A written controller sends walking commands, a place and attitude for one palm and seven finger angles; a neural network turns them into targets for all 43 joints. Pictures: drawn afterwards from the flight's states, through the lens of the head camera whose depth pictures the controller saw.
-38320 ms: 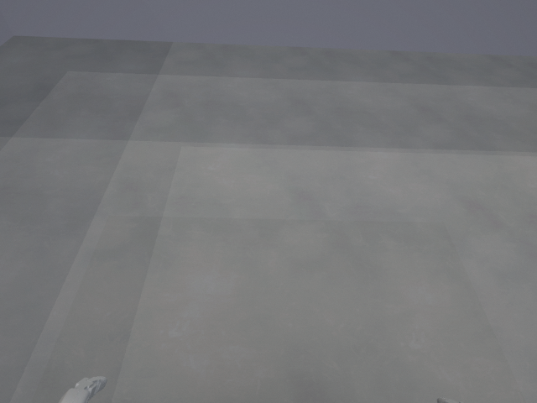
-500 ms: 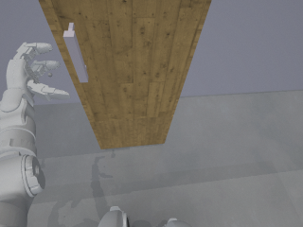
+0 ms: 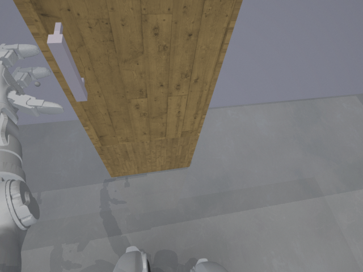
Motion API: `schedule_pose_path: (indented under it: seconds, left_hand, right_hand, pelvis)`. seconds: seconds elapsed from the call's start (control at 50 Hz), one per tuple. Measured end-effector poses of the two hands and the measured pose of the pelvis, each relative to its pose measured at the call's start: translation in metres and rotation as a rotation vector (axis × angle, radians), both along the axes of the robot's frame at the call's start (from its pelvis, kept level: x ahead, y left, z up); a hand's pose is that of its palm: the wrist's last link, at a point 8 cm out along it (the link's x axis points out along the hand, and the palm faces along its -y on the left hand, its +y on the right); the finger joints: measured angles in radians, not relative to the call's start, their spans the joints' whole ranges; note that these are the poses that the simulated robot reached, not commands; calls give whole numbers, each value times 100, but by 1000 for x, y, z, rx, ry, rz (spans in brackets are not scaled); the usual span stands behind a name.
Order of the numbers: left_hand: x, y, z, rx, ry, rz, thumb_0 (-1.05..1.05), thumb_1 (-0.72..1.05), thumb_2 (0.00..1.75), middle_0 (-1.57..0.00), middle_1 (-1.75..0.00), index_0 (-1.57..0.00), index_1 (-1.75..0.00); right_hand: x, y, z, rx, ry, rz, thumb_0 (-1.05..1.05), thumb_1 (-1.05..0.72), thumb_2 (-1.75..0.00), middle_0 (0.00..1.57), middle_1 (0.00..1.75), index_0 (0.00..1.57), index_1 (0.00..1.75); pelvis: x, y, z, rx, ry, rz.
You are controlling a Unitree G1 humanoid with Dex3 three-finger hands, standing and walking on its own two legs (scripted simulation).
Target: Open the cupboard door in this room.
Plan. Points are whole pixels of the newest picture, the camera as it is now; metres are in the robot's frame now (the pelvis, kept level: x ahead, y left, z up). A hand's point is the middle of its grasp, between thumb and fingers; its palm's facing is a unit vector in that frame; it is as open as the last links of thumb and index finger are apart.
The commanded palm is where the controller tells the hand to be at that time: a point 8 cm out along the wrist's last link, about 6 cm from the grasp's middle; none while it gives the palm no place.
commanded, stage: move the hooked fingers beside the handle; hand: left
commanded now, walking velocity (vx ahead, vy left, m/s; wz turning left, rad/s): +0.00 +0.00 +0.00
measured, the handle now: (71, 65) +0.54 +0.21 +0.10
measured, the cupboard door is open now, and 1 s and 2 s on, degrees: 0 0 0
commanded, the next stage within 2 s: slide the fingers in behind the handle in 0.52 s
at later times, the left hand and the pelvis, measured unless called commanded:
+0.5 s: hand (41, 84) +0.48 +0.26 +0.11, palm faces +0.13 -0.99 -0.01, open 14.0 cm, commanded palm +0.45 +0.30 +0.10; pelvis +0.00 +0.00 +0.00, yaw +1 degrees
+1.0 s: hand (51, 85) +0.48 +0.24 +0.10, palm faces +0.11 -0.99 +0.02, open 14.0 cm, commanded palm +0.46 +0.28 +0.10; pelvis -0.01 +0.00 +0.00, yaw +1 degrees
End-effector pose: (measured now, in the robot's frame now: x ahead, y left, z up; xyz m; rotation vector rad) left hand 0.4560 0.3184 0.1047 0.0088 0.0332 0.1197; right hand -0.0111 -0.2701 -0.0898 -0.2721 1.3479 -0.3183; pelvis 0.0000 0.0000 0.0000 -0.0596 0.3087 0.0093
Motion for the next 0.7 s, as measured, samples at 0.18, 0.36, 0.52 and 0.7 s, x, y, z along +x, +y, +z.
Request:
schedule_pose_path:
  seconds: [0.18,0.36,0.52,0.7]
  left_hand:
    - [2,-3,2,-12,-17,-1,-1,-50,30,-29,-120,-30,-120]
    - [-1,-9,1,-20,-5,3,-1,-50,30,-30,-120,-30,-120]
    - [-6,-10,3,3,-17,7,-1,-50,30,-29,-120,-30,-120]
    - [-5,-9,4,-10,-17,11,-1,-50,30,-30,-120,-30,-120]
  right_hand:
    - [31,4,-1,5,-56,30,1,-91,-89,20,30,20,30]
    - [47,10,-4,29,-99,53,0,-91,-89,20,30,20,30]
    - [36,10,-7,32,-79,49,0,-91,-89,20,30,20,30]
    - [14,3,-4,10,-43,22,0,-91,-89,20,30,20,30]
  pelvis:
    - [6,3,0,-3,-6,11]
    - [5,5,1,1,-16,10]
    - [1,3,0,0,-23,15]
    - [-4,1,-1,-1,-19,10]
